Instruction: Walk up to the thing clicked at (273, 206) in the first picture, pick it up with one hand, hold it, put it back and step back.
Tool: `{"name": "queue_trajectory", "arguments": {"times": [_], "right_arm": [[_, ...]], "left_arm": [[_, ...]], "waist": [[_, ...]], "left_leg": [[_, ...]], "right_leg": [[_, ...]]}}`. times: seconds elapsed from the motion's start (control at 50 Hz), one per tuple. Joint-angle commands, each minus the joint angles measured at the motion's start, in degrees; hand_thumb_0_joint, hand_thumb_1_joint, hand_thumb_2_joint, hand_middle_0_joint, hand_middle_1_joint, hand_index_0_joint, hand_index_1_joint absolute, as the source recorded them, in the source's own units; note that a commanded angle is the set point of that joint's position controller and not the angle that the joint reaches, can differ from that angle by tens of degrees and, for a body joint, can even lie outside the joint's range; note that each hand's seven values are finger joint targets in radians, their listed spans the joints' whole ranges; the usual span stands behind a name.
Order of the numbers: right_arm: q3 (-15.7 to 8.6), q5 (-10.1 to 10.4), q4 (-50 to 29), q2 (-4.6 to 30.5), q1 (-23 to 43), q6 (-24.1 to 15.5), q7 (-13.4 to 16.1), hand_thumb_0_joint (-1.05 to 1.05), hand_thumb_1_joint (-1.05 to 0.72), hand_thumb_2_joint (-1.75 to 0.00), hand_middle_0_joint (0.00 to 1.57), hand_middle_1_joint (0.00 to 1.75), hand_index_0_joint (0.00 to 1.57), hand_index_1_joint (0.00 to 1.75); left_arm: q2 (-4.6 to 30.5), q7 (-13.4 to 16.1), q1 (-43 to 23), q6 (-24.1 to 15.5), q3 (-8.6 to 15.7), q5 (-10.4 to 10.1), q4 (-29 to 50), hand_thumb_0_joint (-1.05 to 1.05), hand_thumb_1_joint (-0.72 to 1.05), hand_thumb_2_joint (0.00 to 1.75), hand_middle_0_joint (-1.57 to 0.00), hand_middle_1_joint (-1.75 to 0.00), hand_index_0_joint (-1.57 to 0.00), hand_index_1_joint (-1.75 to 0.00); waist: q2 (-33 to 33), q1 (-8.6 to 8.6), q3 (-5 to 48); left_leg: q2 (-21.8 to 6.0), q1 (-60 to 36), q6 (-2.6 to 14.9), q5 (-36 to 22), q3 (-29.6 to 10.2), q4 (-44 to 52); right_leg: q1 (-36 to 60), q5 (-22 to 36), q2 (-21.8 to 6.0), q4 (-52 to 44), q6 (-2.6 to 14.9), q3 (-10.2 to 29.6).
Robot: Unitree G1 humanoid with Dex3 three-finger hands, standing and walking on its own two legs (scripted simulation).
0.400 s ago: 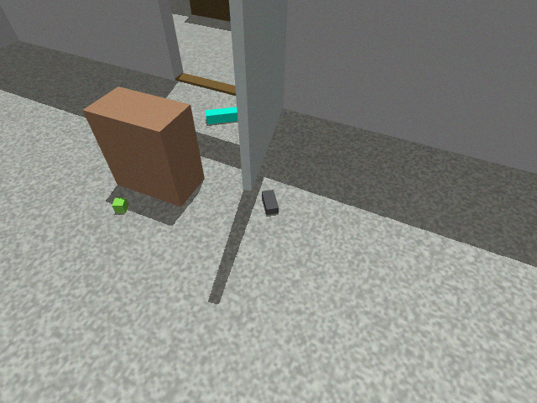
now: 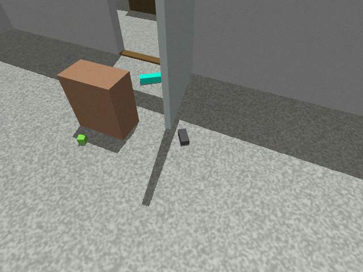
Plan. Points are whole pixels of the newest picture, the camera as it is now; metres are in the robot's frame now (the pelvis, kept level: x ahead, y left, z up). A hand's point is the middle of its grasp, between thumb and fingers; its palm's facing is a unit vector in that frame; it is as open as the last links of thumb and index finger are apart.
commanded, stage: stand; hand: left
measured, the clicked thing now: (183, 136) +1.20 +0.01 -0.76
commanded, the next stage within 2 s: walk up in 0.72 s
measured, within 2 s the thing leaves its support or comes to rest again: neither
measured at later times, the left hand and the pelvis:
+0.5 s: hand out of the picture +0.07 +0.25 -0.16, palm faces -0.03 -0.94 -0.33, open 7.4 cm; pelvis +0.00 +0.00 +0.00, yaw +0 degrees
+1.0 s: hand out of the picture +0.11 +0.36 -0.14, palm faces -0.21 -0.87 -0.45, open 7.4 cm; pelvis +0.04 +0.07 -0.01, yaw -12 degrees
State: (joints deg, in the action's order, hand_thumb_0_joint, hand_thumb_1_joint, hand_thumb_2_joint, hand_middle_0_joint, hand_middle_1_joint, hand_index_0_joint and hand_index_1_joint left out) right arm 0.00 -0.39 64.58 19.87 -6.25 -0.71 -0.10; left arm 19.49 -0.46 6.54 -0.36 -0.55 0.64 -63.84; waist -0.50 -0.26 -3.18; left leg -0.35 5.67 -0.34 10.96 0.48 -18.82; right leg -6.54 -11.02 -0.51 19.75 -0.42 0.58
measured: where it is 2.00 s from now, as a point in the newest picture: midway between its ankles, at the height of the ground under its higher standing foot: (149, 231)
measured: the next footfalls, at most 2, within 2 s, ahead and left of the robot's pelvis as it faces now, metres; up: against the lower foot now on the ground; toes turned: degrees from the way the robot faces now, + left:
left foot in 1.04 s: +0.16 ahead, +0.23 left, +0.00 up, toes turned -20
right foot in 1.40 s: +0.25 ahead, -0.01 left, +0.00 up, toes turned -36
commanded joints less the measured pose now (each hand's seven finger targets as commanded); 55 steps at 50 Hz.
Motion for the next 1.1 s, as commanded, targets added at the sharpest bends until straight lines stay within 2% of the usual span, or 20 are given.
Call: {"name": "queue_trajectory", "arguments": {"times": [0.0,0.36,0.68,0.7,0.72,0.74,0.76,0.78,0.8,0.82,0.86,0.9,0.94,0.96,0.98,1.0,1.02,1.04,1.06,1.08], "right_arm": [[-2.13,-0.06,-3.56,12.05,1.77,-1.30,0.71,0.00,-0.90,-0.90,0.20,0.30,0.20,0.30],[-1.89,-0.05,-3.56,11.97,1.80,-1.13,0.63,0.00,-0.90,-0.90,0.20,0.30,0.20,0.30],[-1.93,-0.04,-3.64,12.02,1.49,-1.19,0.60,0.00,-0.90,-0.90,0.20,0.30,0.20,0.30],[-7.94,-2.96,-12.35,20.68,5.00,-1.44,-1.84,0.00,-0.90,-0.90,0.20,0.30,0.20,0.30],[-7.50,-3.33,-13.36,18.15,4.02,-0.70,-2.99,0.00,-0.90,-0.90,0.20,0.30,0.20,0.30],[-7.28,-3.64,-14.24,16.31,3.86,-0.09,-3.78,0.00,-0.90,-0.90,0.20,0.30,0.20,0.30],[-6.98,-3.53,-15.46,14.38,3.61,0.50,-4.74,0.00,-0.90,-0.90,0.20,0.30,0.20,0.30],[-6.98,-3.57,-16.84,13.69,4.03,0.76,-5.46,0.00,-0.90,-0.90,0.20,0.30,0.20,0.30],[-7.45,-3.54,-17.31,13.72,3.09,0.75,-5.82,0.00,-0.90,-0.90,0.20,0.30,0.20,0.30],[-7.82,-3.32,-17.99,14.56,2.03,0.51,-5.87,0.00,-0.90,-0.90,0.20,0.30,0.20,0.30],[-8.15,-3.02,-18.55,15.45,-0.06,0.35,-5.94,0.00,-0.90,-0.90,0.20,0.30,0.20,0.30],[-8.21,-3.13,-20.32,14.67,0.47,0.45,-6.31,0.00,-0.90,-0.90,0.20,0.30,0.20,0.30],[-8.70,-3.35,-21.39,15.12,-0.18,0.76,-6.69,0.00,-0.90,-0.90,0.20,0.30,0.20,0.30],[-9.07,-3.35,-21.55,15.17,-2.34,0.81,-6.67,0.00,-0.90,-0.90,0.20,0.30,0.20,0.30],[-9.68,-3.34,-20.58,15.64,-6.87,0.76,-6.46,0.00,-0.90,-0.90,0.20,0.30,0.20,0.30],[-10.72,-3.35,-18.08,17.13,-15.81,0.66,-5.97,0.00,-0.90,-0.90,0.20,0.30,0.20,0.30],[-12.15,-4.07,-16.87,20.84,-21.66,0.51,-5.12,0.00,-0.90,-0.90,0.20,0.30,0.20,0.30],[-12.55,-4.51,-18.93,23.92,-18.76,0.27,-4.49,0.00,-0.90,-0.90,0.20,0.30,0.20,0.30],[-11.98,-3.30,-22.36,25.18,-8.45,0.21,-4.78,0.00,-0.90,-0.90,0.20,0.30,0.20,0.30],[-11.42,-2.71,-23.36,25.07,-3.59,0.05,-5.05,0.00,-0.90,-0.90,0.20,0.30,0.20,0.30]], "left_arm": [[12.43,1.11,-1.89,-1.51,2.45,-0.27,3.44,0.00,0.90,0.90,-0.20,-0.30,-0.20,-0.30],[12.59,1.06,-1.57,-1.51,2.56,-0.27,3.19,0.00,0.90,0.90,-0.20,-0.30,-0.20,-0.30],[12.62,1.15,-1.52,-1.48,2.52,-0.23,3.24,0.00,0.90,0.90,-0.20,-0.30,-0.20,-0.30],[20.92,0.42,9.38,-1.49,6.85,-0.07,6.19,0.00,0.90,0.90,-0.20,-0.30,-0.20,-0.30],[21.27,0.22,10.98,-1.63,7.21,0.20,6.05,0.00,0.90,0.90,-0.20,-0.30,-0.20,-0.30],[21.40,0.29,9.47,-1.59,7.84,0.64,6.75,0.00,0.90,0.90,-0.20,-0.30,-0.20,-0.30],[21.62,0.44,5.98,-2.01,8.84,1.13,8.48,0.00,0.90,0.90,-0.20,-0.30,-0.20,-0.30],[21.50,0.93,3.43,-2.72,9.10,1.05,10.27,0.00,0.90,0.90,-0.20,-0.30,-0.20,-0.30],[21.58,1.12,2.54,-3.42,9.22,0.76,11.09,0.00,0.90,0.90,-0.20,-0.30,-0.20,-0.30],[21.72,1.42,3.48,-3.93,9.33,0.47,11.58,0.00,0.90,0.90,-0.20,-0.30,-0.20,-0.30],[21.48,1.99,5.46,-4.10,9.55,0.20,12.59,0.00,0.90,0.90,-0.20,-0.30,-0.20,-0.30],[20.85,2.14,8.29,-4.13,9.44,0.47,12.86,0.00,0.90,0.90,-0.20,-0.30,-0.20,-0.30],[21.80,2.25,7.48,-4.11,9.78,0.72,13.74,0.00,0.90,0.90,-0.20,-0.30,-0.20,-0.30],[22.12,2.26,6.37,-4.00,9.75,0.90,14.54,0.00,0.90,0.90,-0.20,-0.30,-0.20,-0.30],[21.79,2.24,3.14,-3.75,9.42,0.97,15.66,0.00,0.90,0.90,-0.20,-0.30,-0.20,-0.30],[20.38,2.46,-1.70,-3.57,8.75,1.12,17.41,0.00,0.90,0.90,-0.20,-0.30,-0.20,-0.30],[14.63,3.08,-0.13,-3.32,7.61,1.36,17.57,0.00,0.90,0.90,-0.20,-0.30,-0.20,-0.30],[12.25,3.75,1.68,-3.26,6.51,0.66,18.60,0.00,0.90,0.90,-0.20,-0.30,-0.20,-0.30],[16.44,4.23,4.02,-2.94,6.65,0.16,18.08,0.00,0.90,0.90,-0.20,-0.30,-0.20,-0.30],[19.10,3.68,5.37,-3.04,6.79,-0.06,16.28,0.00,0.90,0.90,-0.20,-0.30,-0.20,-0.30]], "waist": [[1.50,0.14,4.85],[0.41,0.21,3.90],[1.13,0.26,4.15],[-4.33,-0.08,3.13],[-1.53,-0.06,1.42],[2.36,0.43,-1.56],[5.17,0.88,-3.03],[7.32,1.64,-4.42],[7.65,2.67,-3.16],[8.04,3.24,-1.84],[7.62,2.87,1.70],[9.92,1.40,3.89],[10.18,2.07,3.60],[10.30,3.36,4.14],[8.85,6.21,4.46],[2.49,12.58,5.84],[-13.91,15.31,7.10],[-22.97,13.09,4.53],[-17.48,7.89,0.99],[-14.25,5.62,-0.62]], "left_leg": [[-6.88,-0.91,1.91,-8.57,-5.38,2.36],[-6.76,-0.11,1.75,-6.81,-5.57,2.91],[-6.89,-0.85,1.72,-9.31,-5.72,3.06],[-3.57,-2.68,3.77,20.25,0.47,-11.26],[-1.39,3.55,4.54,27.68,-1.42,-17.39],[0.94,7.28,3.89,25.71,-2.70,-24.64],[1.73,17.23,2.82,23.14,-8.16,-30.37],[-0.70,24.53,1.77,18.28,-11.87,-32.55],[-1.49,29.06,0.44,15.80,-12.26,-34.05],[-2.22,30.85,0.04,14.85,-13.34,-33.55],[-1.74,27.24,0.10,15.05,-12.16,-31.47],[-1.71,23.64,-0.07,16.66,-11.11,-25.91],[-1.62,18.49,0.35,16.47,-9.85,-22.49],[-1.62,13.76,1.10,14.81,-9.22,-18.78],[-1.03,4.23,1.78,11.87,-7.38,-13.56],[0.01,-12.68,2.37,5.68,-4.75,-4.85],[-5.41,-21.43,2.66,12.18,-12.69,1.77],[-16.73,-16.40,5.15,23.13,-29.61,6.08],[-22.64,-5.55,10.67,33.87,-37.27,10.94],[-23.59,1.91,15.00,39.09,-38.75,13.13]], "right_leg": [[0.67,9.95,-6.74,-2.75,1.93,5.35],[0.81,8.85,-6.78,-3.34,1.95,5.41],[0.71,9.92,-6.65,-3.13,1.87,4.86],[-6.83,-12.11,-7.52,-0.54,6.08,16.65],[-9.83,-27.95,-9.90,-4.67,7.59,24.61],[-13.18,-35.73,-12.53,-9.77,8.75,32.04],[-9.63,-39.41,-14.72,-12.12,10.85,39.77],[-5.25,-35.48,-16.83,-12.39,12.93,42.80],[-0.24,-31.38,-16.28,-12.45,13.48,41.40],[3.17,-26.90,-15.62,-11.86,13.53,39.48],[4.24,-20.62,-12.13,-9.04,11.25,33.21],[4.61,-15.15,-10.81,-6.51,10.73,30.52],[-1.21,-13.09,-9.74,-4.36,10.36,28.45],[-4.70,-11.46,-8.72,-2.22,9.54,26.96],[-12.60,-11.65,-6.09,1.80,7.97,23.93],[-25.97,-15.15,-1.15,11.38,4.66,17.25],[-36.21,-24.57,7.22,27.28,2.69,7.92],[-44.92,-28.99,9.83,41.49,2.12,5.90],[-42.87,-22.13,2.81,44.84,1.34,2.70],[-37.20,-18.65,-2.18,44.88,2.16,1.83]]}}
